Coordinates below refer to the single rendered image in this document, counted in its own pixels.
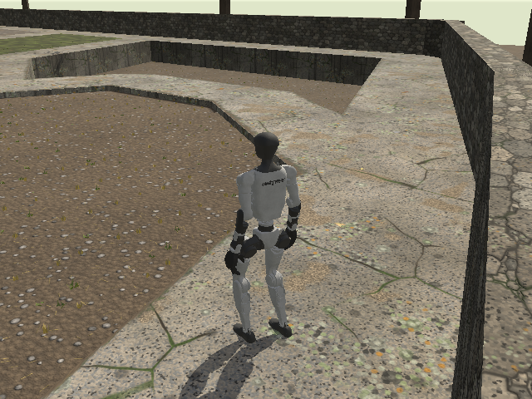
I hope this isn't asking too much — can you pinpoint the robot right hand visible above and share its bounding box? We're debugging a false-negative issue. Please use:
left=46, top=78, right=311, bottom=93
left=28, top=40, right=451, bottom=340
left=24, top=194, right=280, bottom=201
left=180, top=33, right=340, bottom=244
left=284, top=227, right=297, bottom=250

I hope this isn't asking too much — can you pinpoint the right robot forearm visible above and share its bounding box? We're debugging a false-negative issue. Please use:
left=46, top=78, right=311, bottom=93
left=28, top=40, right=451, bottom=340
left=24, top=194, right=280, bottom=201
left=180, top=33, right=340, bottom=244
left=287, top=200, right=301, bottom=231

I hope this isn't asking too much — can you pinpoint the robot left upper arm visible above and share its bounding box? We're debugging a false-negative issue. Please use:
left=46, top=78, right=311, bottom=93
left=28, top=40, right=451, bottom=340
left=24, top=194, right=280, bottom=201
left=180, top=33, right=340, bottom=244
left=236, top=170, right=254, bottom=221

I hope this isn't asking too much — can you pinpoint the robot left hand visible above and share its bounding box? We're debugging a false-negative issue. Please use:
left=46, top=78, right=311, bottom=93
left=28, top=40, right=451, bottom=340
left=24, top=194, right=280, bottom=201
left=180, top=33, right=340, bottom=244
left=224, top=250, right=244, bottom=275

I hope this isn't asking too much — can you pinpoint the left robot foot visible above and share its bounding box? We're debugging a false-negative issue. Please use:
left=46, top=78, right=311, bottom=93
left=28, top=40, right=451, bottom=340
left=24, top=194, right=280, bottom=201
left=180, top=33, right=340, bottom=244
left=233, top=323, right=256, bottom=343

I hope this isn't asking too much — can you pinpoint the robot right upper arm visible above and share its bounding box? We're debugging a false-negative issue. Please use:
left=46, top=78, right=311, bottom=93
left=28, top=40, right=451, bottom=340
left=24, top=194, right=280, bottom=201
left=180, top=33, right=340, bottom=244
left=281, top=165, right=301, bottom=208

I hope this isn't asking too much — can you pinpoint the left robot forearm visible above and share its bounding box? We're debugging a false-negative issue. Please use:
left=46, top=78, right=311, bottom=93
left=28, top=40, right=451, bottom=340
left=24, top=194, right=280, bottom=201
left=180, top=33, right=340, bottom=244
left=229, top=209, right=249, bottom=254

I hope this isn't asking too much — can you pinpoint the robot right shin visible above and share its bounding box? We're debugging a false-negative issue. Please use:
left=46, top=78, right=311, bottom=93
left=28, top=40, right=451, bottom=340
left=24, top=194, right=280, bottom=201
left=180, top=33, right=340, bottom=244
left=268, top=271, right=288, bottom=328

